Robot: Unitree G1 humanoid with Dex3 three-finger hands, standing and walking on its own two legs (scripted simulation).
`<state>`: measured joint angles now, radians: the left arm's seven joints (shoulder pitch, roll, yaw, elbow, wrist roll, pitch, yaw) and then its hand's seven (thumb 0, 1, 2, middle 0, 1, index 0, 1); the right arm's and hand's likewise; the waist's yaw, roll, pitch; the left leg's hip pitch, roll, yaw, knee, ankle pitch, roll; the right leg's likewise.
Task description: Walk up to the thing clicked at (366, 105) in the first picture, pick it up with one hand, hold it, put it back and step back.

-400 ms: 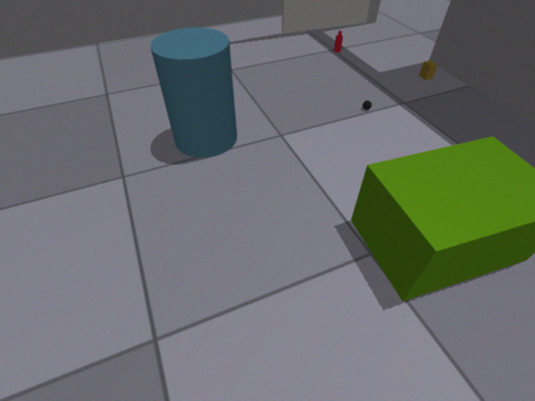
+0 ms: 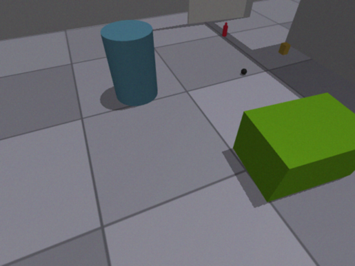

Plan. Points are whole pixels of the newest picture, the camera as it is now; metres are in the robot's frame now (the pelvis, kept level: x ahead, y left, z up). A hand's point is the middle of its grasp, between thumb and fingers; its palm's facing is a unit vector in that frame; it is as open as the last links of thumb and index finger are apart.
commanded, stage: stand
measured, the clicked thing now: (243, 71) +2.07 -0.67 -0.75
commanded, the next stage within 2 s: walk up in 0.72 s
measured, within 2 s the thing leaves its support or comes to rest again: neither
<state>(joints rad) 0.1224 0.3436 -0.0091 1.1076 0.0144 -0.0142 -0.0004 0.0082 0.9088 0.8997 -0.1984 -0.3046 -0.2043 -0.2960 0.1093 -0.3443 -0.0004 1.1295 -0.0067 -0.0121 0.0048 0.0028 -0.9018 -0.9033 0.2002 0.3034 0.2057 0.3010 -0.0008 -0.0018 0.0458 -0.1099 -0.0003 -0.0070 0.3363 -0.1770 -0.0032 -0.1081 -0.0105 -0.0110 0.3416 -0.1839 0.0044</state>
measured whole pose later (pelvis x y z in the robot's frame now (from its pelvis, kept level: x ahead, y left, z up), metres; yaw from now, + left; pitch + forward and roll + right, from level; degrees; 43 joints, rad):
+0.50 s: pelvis +0.00 +0.00 +0.00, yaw +0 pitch -3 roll +0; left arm 0.13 0.35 0.00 1.12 0.01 -0.01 0.00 0.01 0.91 0.90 -0.20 -0.30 -0.20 -0.30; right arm 0.12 -0.34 0.00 1.13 -0.01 -0.01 0.00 0.00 -0.90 -0.90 0.20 0.30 0.21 0.30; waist 0.00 0.00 0.05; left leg -0.10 0.00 -0.01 0.32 -0.17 0.00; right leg -0.10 -0.01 -0.01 0.33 -0.18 0.00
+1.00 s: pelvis -0.01 -0.02 -0.01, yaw +11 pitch -1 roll +1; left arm 0.10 0.38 0.07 0.87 0.04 0.02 -0.02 0.01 0.91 0.90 -0.20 -0.30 -0.20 -0.30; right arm 0.20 -0.41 -0.08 0.90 -0.03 0.05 0.01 0.01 -0.90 -0.90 0.20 0.30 0.21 0.30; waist 0.00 -0.01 0.13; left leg -0.44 -0.01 -0.02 0.97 -0.41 -0.02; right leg -0.20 -0.06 -0.15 0.51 -0.28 -0.03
